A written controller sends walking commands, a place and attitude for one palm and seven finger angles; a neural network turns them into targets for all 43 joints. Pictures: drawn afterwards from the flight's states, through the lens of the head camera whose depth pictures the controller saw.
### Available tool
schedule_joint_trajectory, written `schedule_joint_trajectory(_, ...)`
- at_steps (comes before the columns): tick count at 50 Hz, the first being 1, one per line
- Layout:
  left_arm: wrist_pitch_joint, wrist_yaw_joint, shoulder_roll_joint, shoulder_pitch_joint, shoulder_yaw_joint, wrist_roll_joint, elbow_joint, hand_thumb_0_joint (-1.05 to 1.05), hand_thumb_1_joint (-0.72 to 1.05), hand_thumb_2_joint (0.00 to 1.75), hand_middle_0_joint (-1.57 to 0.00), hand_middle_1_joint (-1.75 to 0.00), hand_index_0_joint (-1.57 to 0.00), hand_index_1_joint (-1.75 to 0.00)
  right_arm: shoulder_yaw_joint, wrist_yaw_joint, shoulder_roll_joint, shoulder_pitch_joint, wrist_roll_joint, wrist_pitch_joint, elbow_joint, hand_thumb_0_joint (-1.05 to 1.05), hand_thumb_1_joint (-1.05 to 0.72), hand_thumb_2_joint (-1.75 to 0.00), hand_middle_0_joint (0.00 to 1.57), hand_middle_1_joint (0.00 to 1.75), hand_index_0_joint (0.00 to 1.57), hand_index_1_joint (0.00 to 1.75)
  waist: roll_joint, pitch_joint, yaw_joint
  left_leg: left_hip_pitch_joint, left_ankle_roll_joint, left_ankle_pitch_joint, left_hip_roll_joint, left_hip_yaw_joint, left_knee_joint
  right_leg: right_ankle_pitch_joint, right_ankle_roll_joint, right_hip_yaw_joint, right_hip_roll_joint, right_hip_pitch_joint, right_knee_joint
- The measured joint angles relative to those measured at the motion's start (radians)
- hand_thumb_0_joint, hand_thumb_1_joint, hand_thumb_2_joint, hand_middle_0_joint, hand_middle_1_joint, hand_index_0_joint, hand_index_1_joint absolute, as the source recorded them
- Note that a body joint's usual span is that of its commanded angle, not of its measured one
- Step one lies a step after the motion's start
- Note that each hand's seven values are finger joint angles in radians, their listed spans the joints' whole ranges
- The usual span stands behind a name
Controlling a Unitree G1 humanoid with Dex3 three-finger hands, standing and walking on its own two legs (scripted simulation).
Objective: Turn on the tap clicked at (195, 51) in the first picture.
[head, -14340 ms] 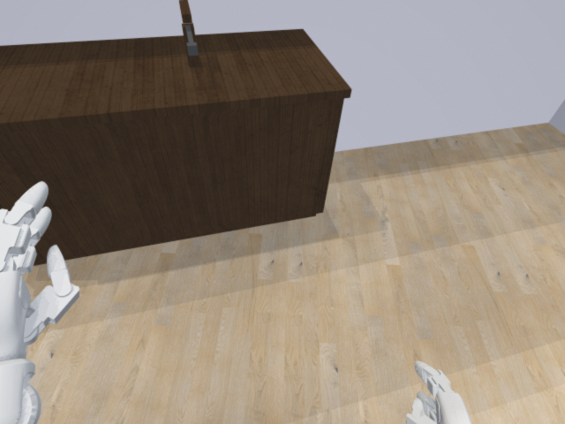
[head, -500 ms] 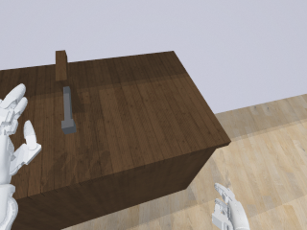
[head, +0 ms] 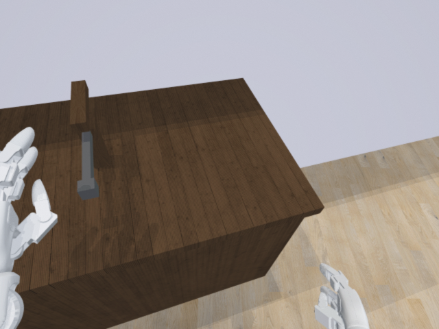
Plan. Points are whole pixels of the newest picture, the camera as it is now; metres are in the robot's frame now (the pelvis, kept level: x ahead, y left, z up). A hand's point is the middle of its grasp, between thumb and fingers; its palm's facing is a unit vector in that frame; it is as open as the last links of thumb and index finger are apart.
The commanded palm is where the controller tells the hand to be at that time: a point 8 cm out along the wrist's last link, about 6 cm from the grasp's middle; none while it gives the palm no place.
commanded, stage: come to a stop and stand still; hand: left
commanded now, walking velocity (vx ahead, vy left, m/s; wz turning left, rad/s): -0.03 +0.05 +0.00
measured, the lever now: (88, 189) +0.32 +0.27 +0.06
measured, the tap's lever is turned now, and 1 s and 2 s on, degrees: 0 0 0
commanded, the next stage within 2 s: look again from close up in 0.86 s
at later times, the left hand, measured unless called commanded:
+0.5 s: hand (71, 220) +0.22 +0.22 +0.15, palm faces +0.25 -0.89 -0.38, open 7.4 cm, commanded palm +0.16 +0.28 +0.17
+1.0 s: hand (43, 214) +0.22 +0.26 +0.15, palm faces +0.36 -0.86 -0.36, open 7.4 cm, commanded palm +0.16 +0.29 +0.17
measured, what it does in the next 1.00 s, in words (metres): stands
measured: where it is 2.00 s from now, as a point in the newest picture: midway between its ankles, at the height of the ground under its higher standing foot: outside the picture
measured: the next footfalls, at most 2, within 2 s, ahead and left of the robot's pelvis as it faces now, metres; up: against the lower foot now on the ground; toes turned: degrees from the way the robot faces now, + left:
none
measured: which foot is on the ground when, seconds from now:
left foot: down 0.00-1.00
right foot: down 0.00-1.00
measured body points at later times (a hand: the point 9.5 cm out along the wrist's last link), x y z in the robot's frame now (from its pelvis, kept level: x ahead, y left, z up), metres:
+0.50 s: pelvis -0.01 +0.01 +0.00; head +0.02 +0.02 +0.44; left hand +0.20 +0.27 +0.17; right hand +0.16 -0.22 -0.08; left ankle +0.01 +0.08 -0.74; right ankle +0.00 -0.14 -0.74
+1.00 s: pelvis -0.01 +0.01 +0.00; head +0.03 +0.04 +0.45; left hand +0.20 +0.30 +0.17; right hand +0.19 -0.21 -0.06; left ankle +0.01 +0.08 -0.74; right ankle +0.00 -0.14 -0.74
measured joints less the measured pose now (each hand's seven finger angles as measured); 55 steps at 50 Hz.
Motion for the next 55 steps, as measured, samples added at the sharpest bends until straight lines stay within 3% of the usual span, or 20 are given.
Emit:
schedule_joint_trajectory(11, 0.001, 0.002, 0.006, 0.004, 0.005, -0.004, 0.008, 0.01, 0.89, 0.90, -0.21, -0.30, -0.21, -0.30, 0.002, -0.002, 0.000, -0.001, 0.001, 0.011, -0.002, 0.01, -0.91, -0.90, 0.20, 0.30, 0.20, 0.30, 0.013, -0.006, 0.002, -0.003, -0.003, 0.009, 0.004, 0.000, -0.009, 0.012, -0.003, 0.000, 0.004, -0.001, -0.014)
schedule_joint_trajectory(13, -0.020, -0.041, 0.081, -0.124, 0.044, 0.056, 0.071, 0.01, 0.89, 0.90, -0.22, -0.30, -0.21, -0.30, -0.005, -0.004, 0.002, 0.020, -0.016, -0.015, -0.003, 0.01, -0.91, -0.90, 0.20, 0.30, 0.20, 0.30, 0.004, 0.003, 0.034, -0.037, -0.005, 0.007, 0.008, -0.010, 0.015, 0.010, -0.006, -0.010, 0.008, -0.029, 0.004)
schedule_joint_trajectory(15, -0.038, -0.039, 0.123, -0.235, 0.097, 0.038, 0.149, 0.01, 0.88, 0.90, -0.22, -0.30, -0.22, -0.31, -0.001, 0.012, 0.010, 0.005, -0.006, -0.013, 0.015, 0.01, -0.91, -0.90, 0.20, 0.30, 0.20, 0.30, -0.014, 0.023, 0.046, -0.041, -0.007, 0.016, 0.005, -0.005, 0.014, 0.004, -0.012, -0.005, 0.005, -0.049, 0.033)
schedule_joint_trajectory(17, -0.031, -0.025, 0.106, -0.268, 0.127, 0.014, 0.169, 0.01, 0.89, 0.90, -0.22, -0.30, -0.22, -0.30, 0.000, 0.029, 0.010, -0.002, 0.000, -0.021, 0.012, 0.01, -0.91, -0.90, 0.20, 0.30, 0.20, 0.30, -0.012, 0.031, 0.040, -0.041, -0.006, 0.014, 0.006, 0.008, 0.020, 0.000, -0.011, 0.007, 0.005, -0.059, 0.050)
schedule_joint_trajectory(19, -0.029, -0.015, 0.060, -0.222, 0.114, -0.002, 0.130, 0.01, 0.89, 0.90, -0.21, -0.30, -0.21, -0.30, -0.004, 0.045, 0.006, -0.001, 0.006, -0.032, 0.002, 0.01, -0.91, -0.90, 0.20, 0.30, 0.20, 0.30, 0.000, 0.031, 0.025, -0.036, -0.001, 0.008, 0.005, 0.023, 0.025, -0.003, -0.005, 0.022, 0.003, -0.062, 0.061)
schedule_joint_trajectory(22, -0.040, -0.027, -0.008, -0.096, 0.026, 0.002, 0.041, 0.01, 0.90, 0.90, -0.21, -0.30, -0.20, -0.30, -0.008, 0.055, 0.001, 0.009, 0.008, -0.042, -0.009, 0.01, -0.91, -0.90, 0.20, 0.30, 0.20, 0.30, 0.016, 0.023, 0.001, -0.029, 0.008, -0.002, -0.001, 0.037, 0.030, -0.011, 0.005, 0.037, -0.002, -0.061, 0.071)
schedule_joint_trajectory(25, -0.055, -0.050, -0.006, 0.001, -0.029, 0.015, 0.000, 0.01, 0.89, 0.90, -0.21, -0.30, -0.21, -0.30, -0.003, 0.044, 0.007, 0.020, 0.004, -0.037, -0.004, 0.01, -0.91, -0.90, 0.20, 0.30, 0.20, 0.30, 0.009, 0.017, -0.012, -0.026, 0.010, -0.006, -0.003, 0.040, 0.030, -0.014, 0.009, 0.040, -0.004, -0.057, 0.070)
schedule_joint_trajectory(30, -0.061, -0.047, 0.061, -0.003, 0.038, 0.006, 0.026, 0.01, 0.88, 0.90, -0.22, -0.30, -0.22, -0.31, 0.004, 0.016, 0.018, 0.041, 0.002, -0.031, 0.003, 0.01, -0.91, -0.90, 0.20, 0.30, 0.20, 0.30, -0.020, 0.028, -0.003, -0.029, 0.008, -0.002, -0.004, 0.025, 0.028, -0.014, 0.006, 0.024, -0.006, -0.053, 0.064)
schedule_joint_trajectory(34, -0.057, -0.023, 0.053, -0.062, 0.085, -0.002, 0.022, 0.01, 0.88, 0.90, -0.22, -0.30, -0.22, -0.31, 0.003, 0.013, 0.008, 0.041, 0.001, -0.045, 0.015, 0.01, -0.91, -0.90, 0.20, 0.30, 0.20, 0.30, -0.023, 0.038, 0.014, -0.029, 0.009, -0.003, -0.006, 0.013, 0.033, -0.012, 0.006, 0.013, -0.007, -0.043, 0.056)
schedule_joint_trajectory(41, -0.062, -0.019, -0.009, -0.047, 0.018, 0.010, -0.014, 0.01, 0.89, 0.90, -0.21, -0.30, -0.21, -0.30, 0.000, 0.023, 0.003, 0.010, -0.003, -0.049, 0.017, 0.01, -0.91, -0.90, 0.20, 0.30, 0.20, 0.30, -0.015, 0.010, 0.014, -0.017, 0.013, -0.008, -0.008, 0.019, 0.025, -0.008, 0.013, 0.018, -0.010, -0.027, 0.036)
schedule_joint_trajectory(47, -0.040, -0.028, 0.013, -0.040, 0.015, 0.011, 0.027, 0.01, 0.89, 0.90, -0.21, -0.30, -0.21, -0.30, 0.006, 0.015, 0.016, -0.012, -0.003, -0.032, -0.009, 0.01, -0.91, -0.90, 0.20, 0.30, 0.20, 0.30, -0.018, 0.006, 0.004, -0.014, 0.014, -0.004, -0.008, 0.019, 0.017, -0.002, 0.013, 0.018, -0.009, -0.023, 0.025)
schedule_joint_trajectory(55, -0.040, -0.019, 0.022, -0.029, 0.031, 0.003, -0.034, 0.01, 0.89, 0.90, -0.21, -0.30, -0.21, -0.30, 0.009, 0.015, 0.013, -0.003, -0.003, -0.024, -0.012, 0.01, -0.91, -0.90, 0.20, 0.30, 0.20, 0.30, -0.017, 0.015, 0.010, -0.015, 0.013, 0.001, -0.010, 0.012, 0.014, 0.002, 0.013, 0.011, -0.011, -0.018, 0.018)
